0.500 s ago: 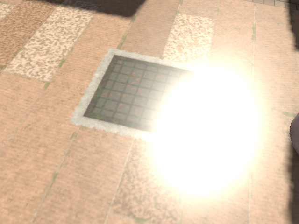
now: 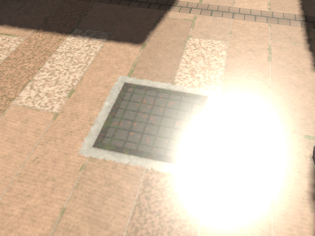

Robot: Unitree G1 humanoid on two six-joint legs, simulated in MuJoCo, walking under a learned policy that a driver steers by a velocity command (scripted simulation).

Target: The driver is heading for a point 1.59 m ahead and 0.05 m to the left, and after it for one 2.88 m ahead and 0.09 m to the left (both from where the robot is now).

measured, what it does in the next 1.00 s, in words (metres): walks ahead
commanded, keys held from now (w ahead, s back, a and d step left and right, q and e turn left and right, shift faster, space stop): no key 0.48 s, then w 0.52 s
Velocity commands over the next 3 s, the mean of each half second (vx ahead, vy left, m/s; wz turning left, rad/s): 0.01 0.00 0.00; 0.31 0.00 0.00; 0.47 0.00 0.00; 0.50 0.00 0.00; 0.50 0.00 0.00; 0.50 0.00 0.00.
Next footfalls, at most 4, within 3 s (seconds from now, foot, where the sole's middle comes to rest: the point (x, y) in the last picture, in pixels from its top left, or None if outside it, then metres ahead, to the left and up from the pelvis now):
1.26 right None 0.45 -0.04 -0.78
1.82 left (137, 186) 0.77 0.12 -0.78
2.38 right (170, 136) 1.08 -0.05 -0.78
2.94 left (140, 98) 1.39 0.12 -0.78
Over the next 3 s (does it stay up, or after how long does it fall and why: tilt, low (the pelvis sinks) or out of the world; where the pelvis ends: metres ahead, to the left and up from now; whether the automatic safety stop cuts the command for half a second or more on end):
stays up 1.25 0.05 -0.02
